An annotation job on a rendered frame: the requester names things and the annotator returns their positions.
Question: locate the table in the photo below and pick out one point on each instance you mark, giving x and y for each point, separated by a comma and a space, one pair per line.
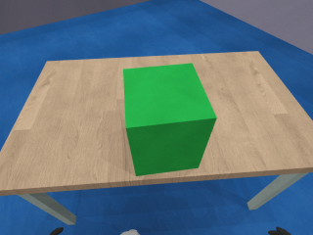
71, 132

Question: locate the carton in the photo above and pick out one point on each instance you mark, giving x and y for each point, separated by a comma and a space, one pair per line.
168, 118

